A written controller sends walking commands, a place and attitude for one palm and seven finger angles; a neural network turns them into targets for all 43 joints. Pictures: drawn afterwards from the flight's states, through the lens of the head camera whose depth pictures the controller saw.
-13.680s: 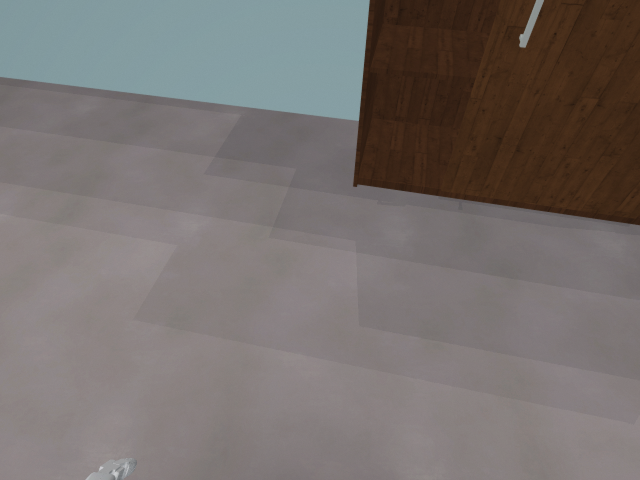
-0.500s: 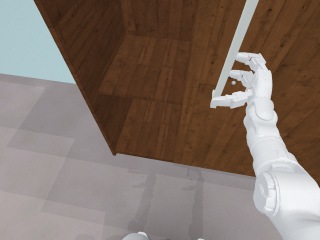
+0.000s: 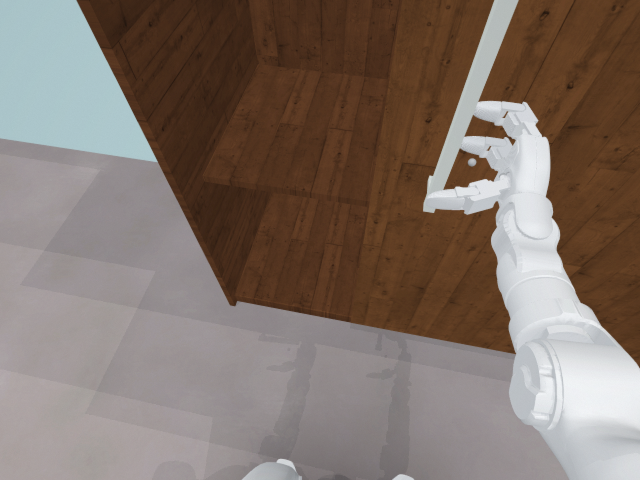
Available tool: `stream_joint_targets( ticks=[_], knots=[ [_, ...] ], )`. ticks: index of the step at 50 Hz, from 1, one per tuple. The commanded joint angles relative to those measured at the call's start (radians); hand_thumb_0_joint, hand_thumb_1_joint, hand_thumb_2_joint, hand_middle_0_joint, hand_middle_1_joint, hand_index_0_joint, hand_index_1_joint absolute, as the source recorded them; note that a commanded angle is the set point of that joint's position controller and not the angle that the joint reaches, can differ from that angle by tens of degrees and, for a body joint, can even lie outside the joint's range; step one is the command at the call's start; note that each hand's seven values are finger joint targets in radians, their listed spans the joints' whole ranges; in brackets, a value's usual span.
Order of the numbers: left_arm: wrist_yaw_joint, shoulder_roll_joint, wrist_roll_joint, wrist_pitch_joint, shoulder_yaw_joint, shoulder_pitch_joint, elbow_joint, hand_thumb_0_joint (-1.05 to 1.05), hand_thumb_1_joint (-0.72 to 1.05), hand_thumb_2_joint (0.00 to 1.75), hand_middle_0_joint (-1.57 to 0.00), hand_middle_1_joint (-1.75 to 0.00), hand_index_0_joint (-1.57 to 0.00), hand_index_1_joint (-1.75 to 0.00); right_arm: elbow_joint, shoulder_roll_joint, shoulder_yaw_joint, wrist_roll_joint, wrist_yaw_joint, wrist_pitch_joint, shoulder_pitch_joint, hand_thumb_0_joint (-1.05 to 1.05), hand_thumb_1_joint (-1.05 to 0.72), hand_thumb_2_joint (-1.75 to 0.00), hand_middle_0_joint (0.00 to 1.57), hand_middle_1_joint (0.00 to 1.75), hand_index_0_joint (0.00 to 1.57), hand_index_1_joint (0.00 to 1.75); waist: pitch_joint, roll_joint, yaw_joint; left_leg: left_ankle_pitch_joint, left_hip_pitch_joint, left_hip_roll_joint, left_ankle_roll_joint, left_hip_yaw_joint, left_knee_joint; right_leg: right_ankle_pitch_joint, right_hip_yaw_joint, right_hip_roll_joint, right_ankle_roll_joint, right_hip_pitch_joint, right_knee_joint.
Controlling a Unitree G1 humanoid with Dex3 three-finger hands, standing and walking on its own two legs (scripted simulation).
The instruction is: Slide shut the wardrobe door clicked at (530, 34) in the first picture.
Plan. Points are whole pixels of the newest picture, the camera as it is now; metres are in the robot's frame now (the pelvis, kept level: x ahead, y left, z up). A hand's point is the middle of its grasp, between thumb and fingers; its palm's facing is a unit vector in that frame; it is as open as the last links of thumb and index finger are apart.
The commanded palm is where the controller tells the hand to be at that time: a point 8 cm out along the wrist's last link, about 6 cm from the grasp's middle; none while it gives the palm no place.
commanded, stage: slide the fingers in behind the handle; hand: right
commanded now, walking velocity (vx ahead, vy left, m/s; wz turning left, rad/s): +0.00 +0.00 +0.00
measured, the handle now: (460, 111) +0.54 -0.06 +0.15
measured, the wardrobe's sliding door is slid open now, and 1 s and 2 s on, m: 0.38 0.38 0.38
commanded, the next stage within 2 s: grip the handle and tug to test in 1.48 s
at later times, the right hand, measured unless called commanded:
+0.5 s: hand (450, 160) +0.49 -0.06 +0.11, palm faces -0.01 +1.00 +0.00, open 14.0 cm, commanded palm +0.47 -0.11 +0.11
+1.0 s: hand (439, 162) +0.49 -0.04 +0.11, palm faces -0.01 +1.00 +0.00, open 14.0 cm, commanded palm +0.47 -0.10 +0.11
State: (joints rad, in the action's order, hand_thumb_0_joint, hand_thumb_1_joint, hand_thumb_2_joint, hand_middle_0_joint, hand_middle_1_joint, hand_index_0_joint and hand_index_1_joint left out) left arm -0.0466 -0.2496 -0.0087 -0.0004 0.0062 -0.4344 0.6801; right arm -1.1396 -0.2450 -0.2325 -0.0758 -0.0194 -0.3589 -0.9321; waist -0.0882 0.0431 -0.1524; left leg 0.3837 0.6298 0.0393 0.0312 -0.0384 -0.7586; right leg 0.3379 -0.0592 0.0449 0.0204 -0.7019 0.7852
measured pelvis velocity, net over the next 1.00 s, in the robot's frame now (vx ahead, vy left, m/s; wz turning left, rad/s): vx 0.01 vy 0.01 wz -0.01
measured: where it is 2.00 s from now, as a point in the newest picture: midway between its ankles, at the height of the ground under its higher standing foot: outside the picture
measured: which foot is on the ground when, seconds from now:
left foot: down 0.00-1.00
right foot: down 0.00-1.00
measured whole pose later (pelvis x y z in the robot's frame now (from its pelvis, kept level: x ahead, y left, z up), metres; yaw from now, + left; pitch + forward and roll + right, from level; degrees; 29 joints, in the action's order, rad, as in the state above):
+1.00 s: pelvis +0.01 +0.01 +0.00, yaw -1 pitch +14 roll +0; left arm -0.05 -0.24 -0.01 -0.01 0.02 -0.40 0.68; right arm -1.08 -0.15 -0.16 -0.07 -0.10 -0.35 -0.90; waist -0.09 0.04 -0.13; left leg 0.39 0.59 0.04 0.04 -0.04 -0.74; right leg 0.33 -0.05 0.04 0.01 -0.66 0.76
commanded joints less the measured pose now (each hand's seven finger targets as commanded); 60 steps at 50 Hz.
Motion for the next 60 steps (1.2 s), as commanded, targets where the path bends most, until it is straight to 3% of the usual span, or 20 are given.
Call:
stream_joint_targets(
  ticks=[1, 4, 10, 12, 13, 16, 19, 27, 29, 33, 36, 39, 41, 45, 48, 49, 52, 54, 56, 60],
  knots=[
    [0.007, -0.146, -0.001, -0.022, 0.052, -0.107, -0.073, 0.00, 0.90, 0.90, -0.20, -0.30, -0.20, -0.30, 0.246, -0.099, 0.024, -0.003, -0.009, -0.070, -0.472, 0.00, 0.50, -0.30, 0.30, 1.20, 0.30, 1.20, -0.395, -0.018, -0.009, -0.329, -0.062, 0.025, -0.020, 0.013, 0.098, -0.270, 0.069, -0.036, 0.013, 0.359, -0.047],
    [0.003, -0.142, -0.001, -0.024, 0.055, -0.100, -0.069, 0.00, 0.90, 0.90, -0.20, -0.30, -0.20, -0.30, 0.283, -0.081, 0.036, 0.003, -0.029, -0.076, -0.483, 0.00, 0.50, -0.30, 0.30, 1.20, 0.30, 1.20, -0.410, 0.017, -0.006, -0.333, -0.035, 0.026, -0.018, 0.007, 0.089, -0.298, 0.076, -0.031, 0.008, 0.399, -0.043],
    [0.003, -0.140, -0.004, -0.025, 0.053, -0.091, -0.062, 0.00, 0.90, 0.90, -0.20, -0.30, -0.20, -0.30, 0.267, -0.057, 0.051, 0.017, -0.070, -0.067, -0.493, 0.00, 0.50, -0.30, 0.30, 1.20, 0.30, 1.20, -0.378, -0.030, -0.014, -0.316, -0.032, 0.025, -0.022, 0.008, 0.093, -0.268, 0.076, -0.034, 0.010, 0.374, -0.046],
    [0.005, -0.144, -0.006, -0.025, 0.052, -0.094, -0.058, 0.00, 0.90, 0.90, -0.20, -0.30, -0.20, -0.30, 0.263, -0.089, 0.026, 0.022, -0.080, -0.068, -0.517, 0.00, 0.50, -0.30, 0.30, 1.20, 0.30, 1.20, -0.387, -0.033, -0.016, -0.323, -0.039, 0.022, -0.023, 0.012, 0.091, -0.270, 0.074, -0.035, 0.011, 0.370, -0.045],
    [0.007, -0.146, -0.009, -0.025, 0.053, -0.097, -0.060, 0.00, 0.90, 0.90, -0.20, -0.30, -0.20, -0.30, 0.265, -0.133, -0.015, 0.025, -0.086, -0.072, -0.503, 0.00, 0.50, -0.30, 0.30, 1.20, 0.30, 1.20, -0.411, -0.038, 0.000, -0.331, -0.063, 0.020, -0.022, 0.014, 0.085, -0.278, 0.074, -0.036, 0.010, 0.364, -0.043],
    [0.006, -0.139, -0.010, -0.024, 0.049, -0.093, -0.066, 0.00, 0.90, 0.90, -0.20, -0.30, -0.20, -0.30, 0.251, -0.088, 0.021, 0.029, -0.083, -0.072, -0.499, 0.00, 0.50, -0.30, 0.30, 1.20, 0.30, 1.20, -0.386, -0.037, -0.010, -0.358, -0.065, 0.020, -0.022, 0.016, 0.085, -0.289, 0.067, -0.039, 0.012, 0.352, -0.040],
    [0.001, -0.133, -0.008, -0.024, 0.053, -0.086, -0.076, 0.00, 0.90, 0.90, -0.20, -0.30, -0.20, -0.30, 0.266, -0.041, 0.050, 0.019, -0.073, -0.072, -0.463, 0.00, 0.50, -0.30, 0.30, 1.20, 0.30, 1.20, -0.422, -0.039, -0.005, -0.393, -0.082, 0.022, -0.024, 0.016, 0.086, -0.317, 0.061, -0.040, 0.011, 0.373, -0.037],
    [0.002, -0.130, -0.001, -0.015, 0.057, -0.086, -0.083, 0.00, 0.90, 0.90, -0.20, -0.30, -0.20, -0.30, 0.319, -0.066, 0.026, 0.008, -0.065, -0.057, -0.415, 0.00, 0.50, -0.30, 0.30, 1.20, 0.30, 1.20, -0.418, -0.053, 0.015, -0.460, -0.142, 0.020, -0.025, 0.025, 0.095, -0.342, 0.047, -0.045, 0.016, 0.357, -0.043],
    [0.000, -0.122, 0.000, -0.019, 0.055, -0.079, -0.084, 0.00, 0.90, 0.90, -0.20, -0.30, -0.20, -0.30, 0.333, -0.017, 0.063, 0.003, -0.062, -0.057, -0.415, 0.00, 0.50, -0.30, 0.30, 1.20, 0.30, 1.20, -0.400, -0.053, 0.008, -0.451, -0.133, 0.022, -0.026, 0.022, 0.101, -0.328, 0.047, -0.047, 0.016, 0.358, -0.045],
    [0.004, -0.124, 0.000, -0.022, 0.056, -0.080, -0.069, 0.00, 0.90, 0.90, -0.20, -0.30, -0.20, -0.30, 0.313, -0.037, 0.057, 0.007, -0.069, -0.057, -0.454, 0.00, 0.50, -0.30, 0.30, 1.20, 0.30, 1.20, -0.374, -0.056, -0.006, -0.424, -0.124, 0.017, -0.032, 0.033, 0.115, -0.281, 0.044, -0.050, 0.019, 0.339, -0.048],
    [0.005, -0.123, -0.001, -0.027, 0.056, -0.081, -0.070, 0.00, 0.90, 0.90, -0.20, -0.30, -0.20, -0.30, 0.327, -0.035, 0.056, 0.006, -0.071, -0.065, -0.435, 0.00, 0.50, -0.30, 0.30, 1.20, 0.30, 1.20, -0.402, -0.043, 0.009, -0.436, -0.149, 0.016, -0.026, 0.033, 0.111, -0.300, 0.048, -0.052, 0.018, 0.352, -0.053],
    [0.006, -0.124, -0.001, -0.028, 0.054, -0.077, -0.061, 0.00, 0.90, 0.90, -0.20, -0.30, -0.20, -0.30, 0.295, -0.039, 0.060, 0.004, -0.070, -0.062, -0.459, 0.00, 0.50, -0.30, 0.30, 1.20, 0.30, 1.20, -0.375, -0.067, -0.010, -0.424, -0.134, 0.015, -0.034, 0.037, 0.118, -0.272, 0.045, -0.051, 0.019, 0.331, -0.052],
    [0.006, -0.128, -0.003, -0.029, 0.054, -0.084, -0.063, 0.00, 0.90, 0.90, -0.20, -0.30, -0.20, -0.30, 0.292, -0.067, 0.030, 0.005, -0.074, -0.063, -0.455, 0.00, 0.50, -0.30, 0.30, 1.20, 0.30, 1.20, -0.387, -0.064, 0.005, -0.438, -0.162, 0.012, -0.031, 0.040, 0.115, -0.278, 0.043, -0.056, 0.021, 0.318, -0.055],
    [0.004, -0.122, -0.002, -0.030, 0.051, -0.076, -0.068, 0.00, 0.90, 0.90, -0.20, -0.30, -0.20, -0.30, 0.272, -0.034, 0.055, 0.006, -0.074, -0.061, -0.457, 0.00, 0.50, -0.30, 0.30, 1.20, 0.30, 1.20, -0.372, -0.068, -0.004, -0.423, -0.146, 0.013, -0.033, 0.038, 0.119, -0.259, 0.041, -0.056, 0.021, 0.310, -0.055],
    [0.001, -0.124, -0.004, -0.029, 0.054, -0.079, -0.070, 0.00, 0.90, 0.90, -0.20, -0.30, -0.20, -0.30, 0.281, -0.031, 0.048, 0.006, -0.083, -0.068, -0.439, 0.00, 0.50, -0.30, 0.30, 1.20, 0.30, 1.20, -0.412, -0.065, 0.003, -0.448, -0.150, 0.013, -0.032, 0.038, 0.110, -0.291, 0.043, -0.055, 0.020, 0.332, -0.048],
    [0.000, -0.120, -0.003, -0.030, 0.052, -0.075, -0.069, 0.00, 0.90, 0.90, -0.20, -0.30, -0.20, -0.30, 0.283, 0.010, 0.091, 0.007, -0.079, -0.068, -0.461, 0.00, 0.50, -0.30, 0.30, 1.20, 0.30, 1.20, -0.388, -0.058, -0.015, -0.433, -0.130, 0.014, -0.033, 0.034, 0.114, -0.281, 0.044, -0.053, 0.019, 0.335, -0.051],
    [-0.001, -0.126, -0.006, -0.029, 0.056, -0.084, -0.068, 0.00, 0.90, 0.90, -0.20, -0.30, -0.20, -0.30, 0.299, -0.033, 0.052, 0.013, -0.091, -0.076, -0.463, 0.00, 0.50, -0.30, 0.30, 1.20, 0.30, 1.20, -0.422, -0.050, 0.002, -0.446, -0.147, 0.014, -0.030, 0.036, 0.104, -0.298, 0.044, -0.054, 0.018, 0.340, -0.050],
    [-0.003, -0.121, -0.006, -0.028, 0.054, -0.080, -0.068, 0.00, 0.90, 0.90, -0.20, -0.30, -0.20, -0.30, 0.283, 0.006, 0.082, 0.017, -0.093, -0.071, -0.455, 0.00, 0.50, -0.30, 0.30, 1.20, 0.30, 1.20, -0.396, -0.055, -0.008, -0.433, -0.123, 0.016, -0.031, 0.031, 0.108, -0.291, 0.045, -0.052, 0.018, 0.341, -0.047],
    [0.000, -0.127, -0.010, -0.026, 0.055, -0.094, -0.058, 0.00, 0.90, 0.90, -0.20, -0.30, -0.20, -0.30, 0.264, -0.018, 0.061, 0.019, -0.103, -0.069, -0.488, 0.00, 0.50, -0.30, 0.30, 1.20, 0.30, 1.20, -0.373, -0.079, -0.014, -0.412, -0.121, 0.015, -0.031, 0.031, 0.111, -0.274, 0.050, -0.053, 0.020, 0.320, -0.051],
    [-0.001, -0.122, -0.011, -0.030, 0.055, -0.085, -0.063, 0.00, 0.90, 0.90, -0.20, -0.30, -0.20, -0.30, 0.286, 0.003, 0.077, 0.020, -0.113, -0.078, -0.499, 0.00, 0.50, -0.30, 0.30, 1.20, 0.30, 1.20, -0.403, -0.051, -0.015, -0.401, -0.112, 0.016, -0.031, 0.030, 0.111, -0.272, 0.047, -0.051, 0.017, 0.345, -0.052]
  ],
)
